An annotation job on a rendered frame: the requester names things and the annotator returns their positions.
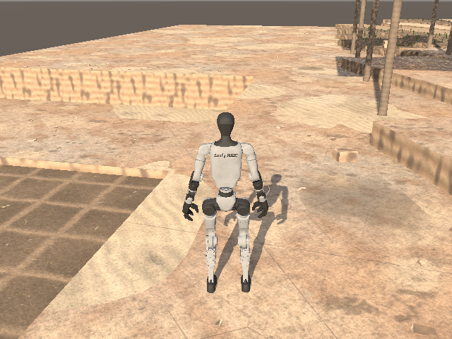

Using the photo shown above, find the robot left hand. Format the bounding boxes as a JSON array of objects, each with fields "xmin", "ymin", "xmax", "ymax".
[{"xmin": 182, "ymin": 202, "xmax": 198, "ymax": 221}]

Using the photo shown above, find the left robot upper arm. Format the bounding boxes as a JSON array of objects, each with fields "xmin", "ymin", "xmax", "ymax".
[{"xmin": 192, "ymin": 143, "xmax": 211, "ymax": 182}]

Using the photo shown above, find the right robot upper arm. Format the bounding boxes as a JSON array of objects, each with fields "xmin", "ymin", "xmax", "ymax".
[{"xmin": 241, "ymin": 143, "xmax": 260, "ymax": 182}]

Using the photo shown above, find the left robot shin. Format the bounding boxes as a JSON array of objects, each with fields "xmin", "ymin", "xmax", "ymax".
[{"xmin": 206, "ymin": 236, "xmax": 216, "ymax": 283}]

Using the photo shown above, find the robot left foot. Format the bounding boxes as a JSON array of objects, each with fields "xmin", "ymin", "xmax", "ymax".
[{"xmin": 207, "ymin": 275, "xmax": 217, "ymax": 293}]

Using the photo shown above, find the robot right hand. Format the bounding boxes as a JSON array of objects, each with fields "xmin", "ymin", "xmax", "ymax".
[{"xmin": 252, "ymin": 200, "xmax": 268, "ymax": 218}]

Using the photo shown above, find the right robot forearm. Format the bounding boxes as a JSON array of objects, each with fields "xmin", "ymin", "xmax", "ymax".
[{"xmin": 252, "ymin": 171, "xmax": 266, "ymax": 202}]

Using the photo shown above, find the left robot forearm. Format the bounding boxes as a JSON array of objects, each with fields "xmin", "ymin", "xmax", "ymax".
[{"xmin": 185, "ymin": 171, "xmax": 199, "ymax": 204}]

